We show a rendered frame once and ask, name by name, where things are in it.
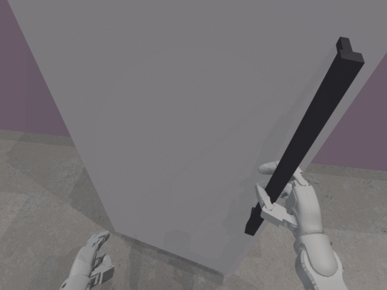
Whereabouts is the robot left forearm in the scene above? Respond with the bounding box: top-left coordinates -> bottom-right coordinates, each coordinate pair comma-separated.
59,275 -> 91,290

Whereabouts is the fridge door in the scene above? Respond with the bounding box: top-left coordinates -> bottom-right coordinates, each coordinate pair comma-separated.
7,0 -> 387,276

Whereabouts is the robot right hand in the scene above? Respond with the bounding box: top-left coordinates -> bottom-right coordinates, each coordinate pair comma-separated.
255,161 -> 324,239

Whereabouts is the robot left hand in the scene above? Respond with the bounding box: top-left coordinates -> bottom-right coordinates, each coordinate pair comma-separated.
69,231 -> 115,288

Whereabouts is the robot right forearm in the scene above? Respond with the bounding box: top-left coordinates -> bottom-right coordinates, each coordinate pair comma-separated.
293,233 -> 349,290

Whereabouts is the handle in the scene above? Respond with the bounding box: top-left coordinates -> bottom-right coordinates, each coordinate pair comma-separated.
245,37 -> 365,236

